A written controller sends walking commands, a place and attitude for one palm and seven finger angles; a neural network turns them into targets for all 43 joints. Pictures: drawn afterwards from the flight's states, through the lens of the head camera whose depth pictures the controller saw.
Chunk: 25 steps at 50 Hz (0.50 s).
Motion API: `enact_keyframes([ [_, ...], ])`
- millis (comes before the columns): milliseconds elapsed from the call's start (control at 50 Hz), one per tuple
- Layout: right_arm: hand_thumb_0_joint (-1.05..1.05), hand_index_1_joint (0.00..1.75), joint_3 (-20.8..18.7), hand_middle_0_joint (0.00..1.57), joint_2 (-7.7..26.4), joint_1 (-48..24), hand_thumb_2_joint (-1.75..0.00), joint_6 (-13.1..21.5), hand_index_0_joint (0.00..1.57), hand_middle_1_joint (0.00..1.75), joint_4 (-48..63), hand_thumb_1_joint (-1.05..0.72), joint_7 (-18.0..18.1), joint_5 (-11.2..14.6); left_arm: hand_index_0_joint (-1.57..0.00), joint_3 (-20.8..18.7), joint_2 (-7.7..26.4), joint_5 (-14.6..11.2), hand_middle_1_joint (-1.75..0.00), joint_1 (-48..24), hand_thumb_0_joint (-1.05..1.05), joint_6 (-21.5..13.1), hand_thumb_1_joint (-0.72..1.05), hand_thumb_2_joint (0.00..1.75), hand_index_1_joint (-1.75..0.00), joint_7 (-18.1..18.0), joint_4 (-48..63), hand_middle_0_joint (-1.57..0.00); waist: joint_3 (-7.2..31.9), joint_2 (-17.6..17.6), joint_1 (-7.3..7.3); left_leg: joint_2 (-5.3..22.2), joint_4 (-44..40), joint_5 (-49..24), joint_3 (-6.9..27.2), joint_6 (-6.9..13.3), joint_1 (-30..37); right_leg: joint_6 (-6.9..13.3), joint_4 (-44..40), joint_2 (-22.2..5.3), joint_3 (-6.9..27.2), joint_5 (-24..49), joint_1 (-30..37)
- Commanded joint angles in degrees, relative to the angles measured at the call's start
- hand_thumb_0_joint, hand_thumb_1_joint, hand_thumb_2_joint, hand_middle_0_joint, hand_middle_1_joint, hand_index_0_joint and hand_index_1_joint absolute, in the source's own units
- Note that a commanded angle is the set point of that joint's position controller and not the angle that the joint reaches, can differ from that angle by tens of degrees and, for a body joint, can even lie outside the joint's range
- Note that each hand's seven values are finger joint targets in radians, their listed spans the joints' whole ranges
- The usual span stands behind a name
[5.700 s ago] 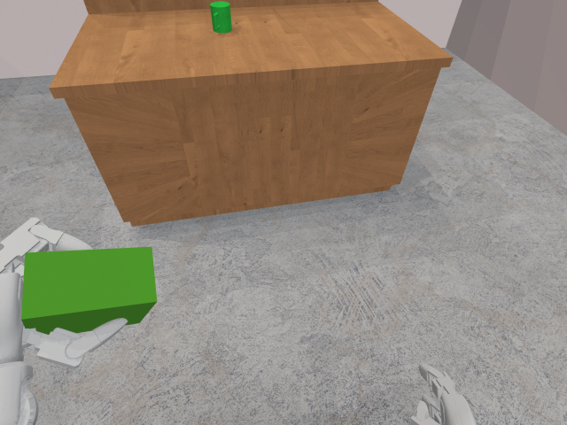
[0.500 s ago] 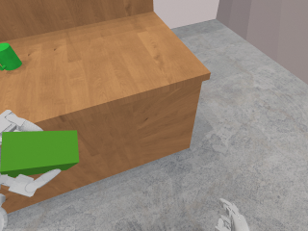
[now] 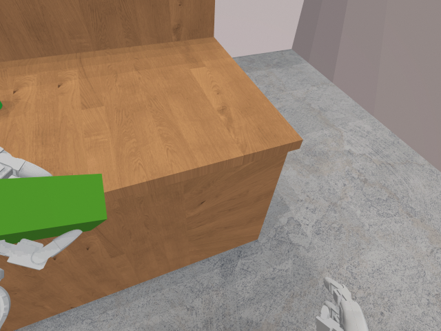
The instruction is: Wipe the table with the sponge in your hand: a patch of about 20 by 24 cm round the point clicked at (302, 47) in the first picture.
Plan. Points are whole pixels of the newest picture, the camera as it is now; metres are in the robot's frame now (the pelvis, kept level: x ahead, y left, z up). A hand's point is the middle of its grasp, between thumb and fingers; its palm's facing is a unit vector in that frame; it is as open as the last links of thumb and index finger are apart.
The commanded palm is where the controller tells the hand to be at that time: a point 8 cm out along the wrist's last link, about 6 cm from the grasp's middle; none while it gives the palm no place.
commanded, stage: take the last steps up to it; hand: left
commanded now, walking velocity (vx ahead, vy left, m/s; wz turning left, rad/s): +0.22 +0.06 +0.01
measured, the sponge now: (65, 208) +0.24 +0.23 +0.16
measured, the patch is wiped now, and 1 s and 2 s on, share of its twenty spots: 0.00 0.00 0.00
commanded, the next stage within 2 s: come to a stop and stand still in 0.54 s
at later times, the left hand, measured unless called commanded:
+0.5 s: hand (106, 175) +0.29 +0.19 +0.17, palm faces +0.35 -0.81 -0.46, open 10.3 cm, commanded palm +0.23 +0.25 +0.19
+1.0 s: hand (107, 161) +0.31 +0.19 +0.18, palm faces +0.38 -0.82 -0.43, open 10.3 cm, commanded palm +0.25 +0.25 +0.19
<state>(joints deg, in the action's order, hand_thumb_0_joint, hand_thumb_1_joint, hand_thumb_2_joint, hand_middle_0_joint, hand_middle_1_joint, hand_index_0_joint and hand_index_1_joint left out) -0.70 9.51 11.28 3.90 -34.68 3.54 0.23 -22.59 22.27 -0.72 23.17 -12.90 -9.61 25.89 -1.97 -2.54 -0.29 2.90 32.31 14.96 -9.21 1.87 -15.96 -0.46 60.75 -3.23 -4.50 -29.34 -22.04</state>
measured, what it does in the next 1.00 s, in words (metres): walks ahead: right foot, then left foot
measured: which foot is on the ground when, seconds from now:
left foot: down 0.00-0.26, up 0.28-0.64, down 0.66-1.00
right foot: up 0.00-0.24, down 0.26-0.66, up 0.68-0.94, down 0.96-1.00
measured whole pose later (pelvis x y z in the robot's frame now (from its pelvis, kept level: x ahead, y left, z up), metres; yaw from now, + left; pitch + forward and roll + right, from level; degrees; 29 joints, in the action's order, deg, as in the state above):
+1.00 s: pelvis +0.10 -0.04 +0.00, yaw +0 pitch -3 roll +0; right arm 4.2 6.4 9.8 6.1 -33.6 1.4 -0.5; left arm -18.4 20.8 -1.0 26.4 -9.8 -8.5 31.6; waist -6.0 1.2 1.2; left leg 5.8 31.6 13.5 -5.3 -2.0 -15.1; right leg 1.6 29.9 0.7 -6.1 -13.6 -13.4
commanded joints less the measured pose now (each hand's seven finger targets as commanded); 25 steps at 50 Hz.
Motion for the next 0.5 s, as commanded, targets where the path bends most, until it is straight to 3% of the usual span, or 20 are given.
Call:
enact_keyframes([
  [0,0.0,0.3,-2.41,0.2,8.54,-3.15,-0.9,4.35,0.2,0.3,7.5,-0.9,-0.09,0.34,-1.2,-2.57,7.77,-0.05,-1.6,-3.36,0.0,-3.95,0.1,1.3,-1.6,-0.03,20.3,-1.2,4.81,15.49,0.56,13.82,-15.53,-11.51,14.16,8.66,7.98,-1.13,-0.25,-2.32,0.15,5.98,-9.97],
  [60,0.0,0.3,-1.81,0.2,8.18,-2.83,-0.9,5.61,0.2,0.3,7.44,-0.9,-0.52,-0.1,-1.2,-2.61,7.09,-0.51,-1.6,0.2,0.0,-3.48,0.1,1.3,-1.6,0.05,21.29,-1.2,6.2,17.14,0.48,12.64,-15.99,-14.54,10.79,7.5,5.7,-1.4,-10.36,-1.06,-2.56,8.35,-3.13],
  [80,0.0,0.3,-1.69,0.2,8.21,-2.98,-0.9,5.9,0.2,0.3,7.53,-0.9,-0.41,-0.19,-1.2,-3.92,8.53,-0.33,-1.6,-0.32,0.0,-3.47,0.1,1.3,-1.6,-0.11,21.87,-1.2,6.57,16.44,0.35,12.52,-15.64,-14.79,9.7,6.93,5.98,-1.54,-12.96,-0.53,-3.41,9.31,-1.78],
  [120,0.0,0.3,-1.46,0.2,7.9,-2.83,-0.9,5.85,0.2,0.3,7.14,-0.9,-0.16,-0.3,-1.2,-4.14,7.77,-0.63,-1.6,0.66,0.0,-3.15,0.1,1.3,-1.6,-0.3,18.71,-1.2,6.43,15.49,0.19,12.95,-14.51,-14.36,9.49,6.44,6.18,-1.66,-18.89,0.8,-4.89,8.81,0.84],
  [180,0.0,0.3,-1.39,0.2,7.72,-3.68,-0.9,4.96,0.2,0.3,6.89,-0.9,0.42,-0.17,-1.2,-5.96,8.7,-0.71,-1.6,-0.32,0.0,-2.54,0.1,1.3,-1.6,-0.63,14.33,-1.2,7.77,12.86,0.57,11.91,-8.67,-8.1,7.33,4.3,5.52,-1.37,-29.21,2.36,-6.63,11.18,7.84],
  [200,0.0,0.3,-1.46,0.2,7.63,-3.91,-0.9,4.42,0.2,0.3,6.55,-0.9,0.58,0.03,-1.2,-5.32,8.19,-0.61,-1.6,-1.03,0.0,-2.27,0.1,1.3,-1.6,-0.53,12.08,-1.2,7.44,10.27,0.65,10.75,-4.44,-4.54,6.48,3.23,2.38,-0.93,-33.79,1.63,-5.55,13.86,12.05],
  [220,0.0,0.3,-1.58,0.2,7.17,-3.35,-0.9,3.89,0.2,0.3,6.21,-0.9,0.51,0.11,-1.2,-4.97,8.08,-0.3,-1.6,-1.78,0.0,-2.24,0.1,1.3,-1.6,-0.47,10.69,-1.2,8.01,4.38,0.36,7.8,3.62,-0.37,4.31,1.87,-0.9,0.93,-37.78,-2.25,0.28,16.14,15.61],
  [240,0.0,0.3,-1.41,0.2,6.09,-3.37,-0.9,3.21,0.2,0.3,6.68,-0.9,0.42,0.1,-1.2,-5.39,9.56,0.05,-1.6,-2.17,0.0,-1.9,0.1,1.3,-1.6,-0.54,9.31,-1.2,8.35,-8.87,-0.01,1.62,16.46,8.27,0.69,-0.56,-10.61,5.67,-41.72,-12.94,18.43,19.95,20.25],
  [260,0.0,0.3,-0.92,0.2,6.0,-5.63,-0.9,3.41,0.2,0.3,7.6,-0.9,0.22,0.01,-1.2,-6.04,10.55,-0.5,-1.6,-3.18,0.0,-1.62,0.1,1.3,-1.6,-0.67,9.26,-1.2,7.14,-15.17,1.15,-1.68,28.55,18.32,3.92,-2.02,-19.83,10.93,-45.02,-22.18,31.48,26.31,22.58],
  [280,0.0,0.3,-1.55,0.2,6.91,-5.28,-0.9,3.5,0.2,0.3,6.85,-0.9,-0.19,0.22,-1.2,-4.53,8.8,-0.92,-1.6,-5.63,0.0,-1.57,0.1,1.3,-1.6,-0.23,9.7,-1.2,7.57,-12.69,0.43,-0.64,34.64,15.79,8.77,-2.52,-19.6,10.71,-45.57,-22.51,30.51,24.32,20.85],
  [300,0.0,0.3,-1.83,0.2,7.46,-4.85,-0.9,3.34,0.2,0.3,6.39,-0.9,-0.42,0.34,-1.2,-5.0,9.33,-1.14,-1.6,-4.15,0.0,-1.93,0.1,1.3,-1.6,0.11,8.87,-1.2,5.62,-10.7,0.43,0.76,37.25,12.97,10.36,-2.91,-20.17,10.64,-45.42,-21.45,28.18,23.14,18.44],
  [340,0.0,0.3,-0.82,0.2,6.77,-6.02,-0.9,2.13,0.2,0.3,5.81,-0.9,-0.64,0.0,-1.2,-5.34,8.91,-0.65,-1.6,0.08,0.0,-2.89,0.1,1.3,-1.6,0.14,10.24,-1.2,5.61,-4.11,0.38,1.78,37.2,7.74,9.75,-3.81,-20.38,9.42,-42.43,-17.84,16.85,34.32,18.32],
  [380,0.0,0.3,-0.55,0.2,6.6,-6.85,-0.9,1.46,0.2,0.3,6.0,-0.9,-0.7,-0.17,-1.2,-5.54,9.64,-0.39,-1.6,-0.72,0.0,-4.04,0.1,1.3,-1.6,-0.13,14.61,-1.2,8.18,-1.78,0.03,1.64,31.05,5.82,7.65,-3.85,-17.57,8.03,-40.66,-15.92,8.5,42.91,19.21],
  [420,0.0,0.3,-1.13,0.2,7.02,-6.37,-0.9,1.73,0.2,0.3,7.11,-0.9,-0.55,-0.42,-1.2,-6.34,10.35,-0.44,-1.6,1.23,0.0,-4.73,0.1,1.3,-1.6,-0.61,17.48,-1.2,8.69,-3.15,0.38,1.42,21.96,4.39,5.45,-3.55,-13.83,7.87,-40.41,-14.94,6.07,46.4,18.67],
  [480,0.0,0.3,-1.88,0.2,6.96,-5.86,-0.9,1.96,0.2,0.3,8.7,-0.9,-0.31,-0.52,-1.2,-8.32,11.58,-0.9,-1.6,5.66,0.0,-4.54,0.1,1.3,-1.6,-1.5,20.22,-1.2,10.64,-2.94,1.65,0.18,10.28,3.97,2.77,-2.93,-9.93,8.38,-39.06,-14.8,6.66,46.87,22.02],
])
